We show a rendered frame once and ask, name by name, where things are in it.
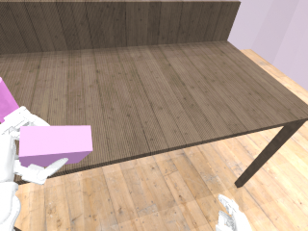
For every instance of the left robot hand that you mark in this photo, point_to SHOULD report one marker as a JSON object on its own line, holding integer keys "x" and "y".
{"x": 9, "y": 132}

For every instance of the table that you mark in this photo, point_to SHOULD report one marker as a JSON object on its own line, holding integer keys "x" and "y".
{"x": 147, "y": 76}

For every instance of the robot left forearm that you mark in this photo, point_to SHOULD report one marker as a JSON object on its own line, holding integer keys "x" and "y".
{"x": 10, "y": 205}

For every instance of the right robot hand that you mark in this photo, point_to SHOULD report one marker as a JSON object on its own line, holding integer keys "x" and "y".
{"x": 237, "y": 222}

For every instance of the sponge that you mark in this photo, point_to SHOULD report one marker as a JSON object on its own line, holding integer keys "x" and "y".
{"x": 44, "y": 145}

